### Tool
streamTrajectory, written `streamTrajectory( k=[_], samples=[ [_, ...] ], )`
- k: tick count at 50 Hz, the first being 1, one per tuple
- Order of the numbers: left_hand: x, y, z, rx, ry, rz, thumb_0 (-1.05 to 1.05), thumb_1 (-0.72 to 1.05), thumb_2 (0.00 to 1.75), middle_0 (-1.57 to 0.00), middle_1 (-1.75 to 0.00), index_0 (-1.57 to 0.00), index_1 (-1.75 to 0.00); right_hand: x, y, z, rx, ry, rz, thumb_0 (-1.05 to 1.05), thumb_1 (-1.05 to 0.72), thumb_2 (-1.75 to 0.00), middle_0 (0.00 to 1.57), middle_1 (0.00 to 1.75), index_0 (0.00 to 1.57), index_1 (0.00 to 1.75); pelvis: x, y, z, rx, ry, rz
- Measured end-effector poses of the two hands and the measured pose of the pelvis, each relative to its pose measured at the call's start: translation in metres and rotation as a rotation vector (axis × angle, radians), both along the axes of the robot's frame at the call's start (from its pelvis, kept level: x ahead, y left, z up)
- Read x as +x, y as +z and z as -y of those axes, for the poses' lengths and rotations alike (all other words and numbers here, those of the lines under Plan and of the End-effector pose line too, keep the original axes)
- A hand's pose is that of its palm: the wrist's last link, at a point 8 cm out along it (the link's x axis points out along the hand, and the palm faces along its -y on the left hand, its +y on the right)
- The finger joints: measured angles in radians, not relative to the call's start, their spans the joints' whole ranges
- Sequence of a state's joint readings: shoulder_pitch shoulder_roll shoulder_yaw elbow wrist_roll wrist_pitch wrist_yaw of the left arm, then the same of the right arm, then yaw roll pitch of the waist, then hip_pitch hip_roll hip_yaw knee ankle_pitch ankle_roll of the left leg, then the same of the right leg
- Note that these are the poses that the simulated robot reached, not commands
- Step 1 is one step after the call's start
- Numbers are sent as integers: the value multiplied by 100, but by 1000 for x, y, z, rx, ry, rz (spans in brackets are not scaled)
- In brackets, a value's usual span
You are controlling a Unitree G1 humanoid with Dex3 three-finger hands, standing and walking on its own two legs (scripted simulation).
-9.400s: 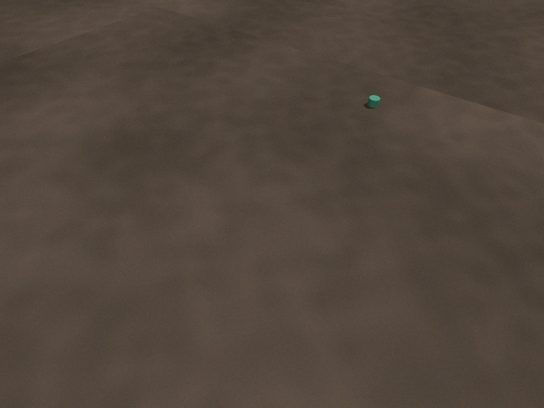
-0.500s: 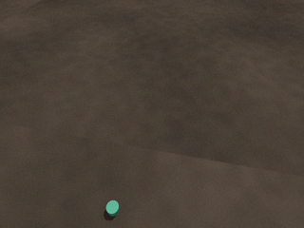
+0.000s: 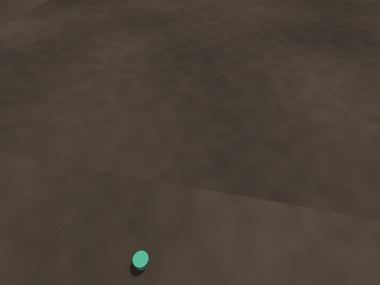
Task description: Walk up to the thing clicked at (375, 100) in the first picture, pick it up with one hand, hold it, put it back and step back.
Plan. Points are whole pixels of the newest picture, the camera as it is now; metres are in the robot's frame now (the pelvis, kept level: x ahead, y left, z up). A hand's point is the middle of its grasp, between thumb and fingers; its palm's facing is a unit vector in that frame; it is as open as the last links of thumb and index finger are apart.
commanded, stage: stand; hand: left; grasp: from above
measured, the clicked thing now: (141, 260) +0.37 +0.25 -0.76
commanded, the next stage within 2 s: rise first in 0.56 s
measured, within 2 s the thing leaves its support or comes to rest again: neither
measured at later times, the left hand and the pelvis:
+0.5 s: hand out of the picture +0.07 +0.25 -0.16, palm faces -0.02 -0.94 -0.35, open 7.4 cm; pelvis +0.00 +0.00 +0.00, yaw +0 degrees
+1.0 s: hand out of the picture +0.15 +0.25 -0.18, palm faces -0.06 -0.92 -0.39, open 10.8 cm; pelvis -0.02 +0.00 -0.03, yaw -1 degrees
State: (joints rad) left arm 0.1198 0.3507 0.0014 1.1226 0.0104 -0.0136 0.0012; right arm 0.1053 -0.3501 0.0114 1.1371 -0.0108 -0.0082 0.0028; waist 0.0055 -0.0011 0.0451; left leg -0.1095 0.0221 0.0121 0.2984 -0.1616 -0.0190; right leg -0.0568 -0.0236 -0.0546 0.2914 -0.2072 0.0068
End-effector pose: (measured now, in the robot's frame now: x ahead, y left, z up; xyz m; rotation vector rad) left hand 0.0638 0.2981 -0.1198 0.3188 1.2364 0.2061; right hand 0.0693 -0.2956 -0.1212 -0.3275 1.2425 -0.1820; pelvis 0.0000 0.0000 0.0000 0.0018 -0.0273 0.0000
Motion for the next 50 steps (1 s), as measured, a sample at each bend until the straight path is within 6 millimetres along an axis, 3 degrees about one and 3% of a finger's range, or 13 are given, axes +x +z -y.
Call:
streamTrajectory(
  k=[34, 36, 44, 50],
  samples=[
    [0, 1, 1, 2, -5, 5, 1, 90, 90, -21, -30, -20, -30, -5, 0, 2, -2, -10, 8, 1, -90, -90, 20, 30, 20, 30, -1, 0, 1, 2, -9, 6],
    [8, 2, 3, -1, 13, 52, 1, 88, 90, -21, -31, -20, -32, -2, 1, 0, 0, -20, 57, 1, -91, -90, 20, 30, 20, 30, -4, -2, 1, 1, -3, -16],
    [68, -11, 4, -4, -38, 134, 1, 56, 93, -17, -62, -16, -62, -2, -9, -24, 44, -27, 157, 1, -92, -91, 20, 30, 20, 30, -21, -18, 2, -2, -8, -125],
    [78, -19, 4, 37, -92, 125, 1, 16, 96, -9, -89, -10, -87, -8, -18, -36, 77, -60, 184, 1, -92, -91, 20, 30, 20, 30, -20, -30, -1, -3, -18, -172]
  ],
)
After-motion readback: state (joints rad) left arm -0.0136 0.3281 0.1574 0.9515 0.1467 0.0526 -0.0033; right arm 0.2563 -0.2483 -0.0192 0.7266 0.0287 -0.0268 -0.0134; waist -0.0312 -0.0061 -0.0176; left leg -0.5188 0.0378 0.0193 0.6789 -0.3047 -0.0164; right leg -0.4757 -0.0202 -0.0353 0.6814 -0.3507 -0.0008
